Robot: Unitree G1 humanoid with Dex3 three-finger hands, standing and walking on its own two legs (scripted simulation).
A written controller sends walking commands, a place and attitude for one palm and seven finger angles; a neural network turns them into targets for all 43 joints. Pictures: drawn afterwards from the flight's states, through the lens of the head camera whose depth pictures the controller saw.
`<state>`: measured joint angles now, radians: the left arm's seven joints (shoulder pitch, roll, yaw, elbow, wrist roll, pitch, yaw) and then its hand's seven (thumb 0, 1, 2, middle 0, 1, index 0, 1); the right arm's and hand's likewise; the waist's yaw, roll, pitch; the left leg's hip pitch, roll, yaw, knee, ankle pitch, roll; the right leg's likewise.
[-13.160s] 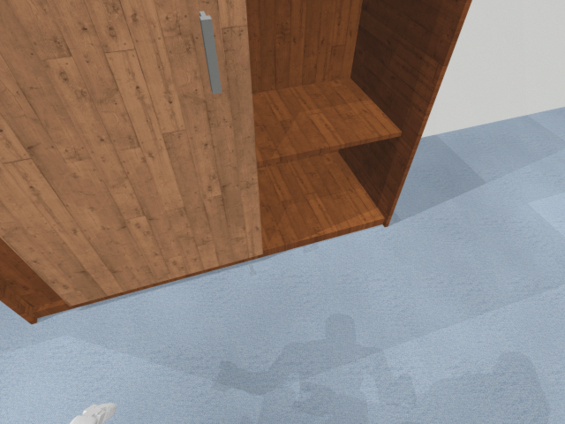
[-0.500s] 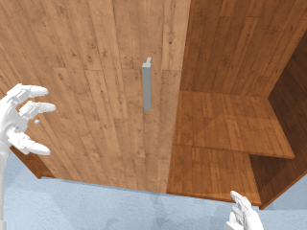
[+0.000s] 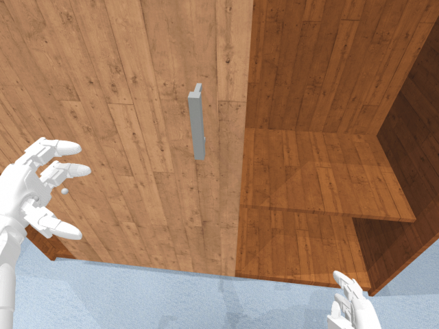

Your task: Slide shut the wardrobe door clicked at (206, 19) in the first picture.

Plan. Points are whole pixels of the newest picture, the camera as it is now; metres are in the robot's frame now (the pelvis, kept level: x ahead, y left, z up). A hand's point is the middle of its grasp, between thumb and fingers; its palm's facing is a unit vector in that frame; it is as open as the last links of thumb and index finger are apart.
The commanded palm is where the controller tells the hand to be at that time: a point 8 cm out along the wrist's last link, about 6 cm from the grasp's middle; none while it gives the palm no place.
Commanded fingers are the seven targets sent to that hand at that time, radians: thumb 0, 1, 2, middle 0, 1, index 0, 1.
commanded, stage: move the hooked fingers beside the handle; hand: left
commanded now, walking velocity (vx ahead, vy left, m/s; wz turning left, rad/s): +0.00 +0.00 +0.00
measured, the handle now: (199, 122) +0.48 +0.09 +0.14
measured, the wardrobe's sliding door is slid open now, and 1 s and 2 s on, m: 0.59 0.59 0.59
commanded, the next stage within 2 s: none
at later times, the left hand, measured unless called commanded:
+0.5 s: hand (88, 167) +0.31 +0.25 +0.17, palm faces +0.05 -1.00 -0.04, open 13.9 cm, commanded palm +0.29 +0.29 +0.16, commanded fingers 0.00 -0.50 0.30 -0.30 -1.20 -0.30 -1.20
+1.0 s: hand (128, 154) +0.36 +0.20 +0.16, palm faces +0.01 -1.00 -0.02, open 13.9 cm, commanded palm +0.35 +0.25 +0.15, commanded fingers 0.00 -0.50 0.30 -0.30 -1.20 -0.30 -1.20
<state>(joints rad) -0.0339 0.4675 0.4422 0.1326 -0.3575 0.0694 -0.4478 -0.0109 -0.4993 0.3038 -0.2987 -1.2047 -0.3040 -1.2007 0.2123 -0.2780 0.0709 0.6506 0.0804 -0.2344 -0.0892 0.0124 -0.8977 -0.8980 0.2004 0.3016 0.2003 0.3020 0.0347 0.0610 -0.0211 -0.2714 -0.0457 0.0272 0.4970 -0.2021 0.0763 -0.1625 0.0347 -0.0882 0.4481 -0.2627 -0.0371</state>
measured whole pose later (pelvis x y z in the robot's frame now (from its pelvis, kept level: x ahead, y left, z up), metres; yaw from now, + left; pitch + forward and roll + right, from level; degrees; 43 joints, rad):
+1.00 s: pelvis +0.02 -0.02 +0.00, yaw -1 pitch +1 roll -1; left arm -0.28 0.38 0.33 0.33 -0.30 0.03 -0.30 -0.01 -0.50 0.30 -0.30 -1.20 -0.30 -1.20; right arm 0.24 -0.28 0.05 0.65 0.08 -0.17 -0.08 0.01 -0.90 -0.90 0.20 0.30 0.20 0.30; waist 0.00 0.05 -0.03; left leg -0.30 -0.03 0.04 0.52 -0.23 0.05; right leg -0.20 0.05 -0.07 0.48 -0.30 -0.06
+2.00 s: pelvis +0.01 -0.02 +0.00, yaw -2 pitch +4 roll -1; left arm -0.66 0.38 0.27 0.81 -0.23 -0.10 -0.22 -0.01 -0.50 0.30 -0.39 -1.24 -0.38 -1.24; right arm 0.31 -0.29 0.04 0.70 0.08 -0.07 -0.06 0.01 -0.90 -0.90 0.20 0.30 0.20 0.30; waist -0.05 0.04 -0.03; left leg -0.37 -0.02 0.05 0.54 -0.24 0.05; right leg -0.27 0.06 -0.06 0.50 -0.29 -0.06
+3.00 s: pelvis -0.03 +0.00 -0.02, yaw +0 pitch +8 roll -2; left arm -0.95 0.40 0.16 1.08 -0.20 -0.21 -0.15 -0.01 -0.50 0.30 -0.46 -1.22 -0.39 -1.24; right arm 0.36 -0.30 0.05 0.73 0.07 -0.14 -0.05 0.01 -0.90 -0.90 0.20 0.30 0.20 0.30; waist -0.07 0.02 -0.05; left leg -0.60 -0.04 0.02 0.68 -0.24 0.07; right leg -0.51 0.03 -0.10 0.66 -0.30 -0.04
